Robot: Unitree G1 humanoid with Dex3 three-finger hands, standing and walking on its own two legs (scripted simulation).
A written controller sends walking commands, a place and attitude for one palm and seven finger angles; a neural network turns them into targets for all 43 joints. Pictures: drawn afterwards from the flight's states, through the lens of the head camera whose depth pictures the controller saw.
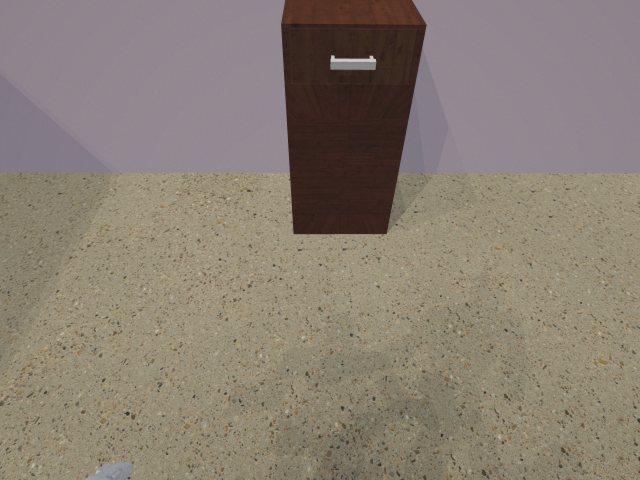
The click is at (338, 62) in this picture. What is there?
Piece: drawer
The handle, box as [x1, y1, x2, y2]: [330, 56, 375, 69]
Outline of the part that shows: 331,56 331,69 375,69 375,59 372,56 370,56 368,59 335,59 333,56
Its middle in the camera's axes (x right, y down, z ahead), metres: +0.09 -0.53 +1.16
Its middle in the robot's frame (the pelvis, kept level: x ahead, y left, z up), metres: +1.23 -0.03 +0.01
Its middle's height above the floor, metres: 0.78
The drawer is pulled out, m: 0.00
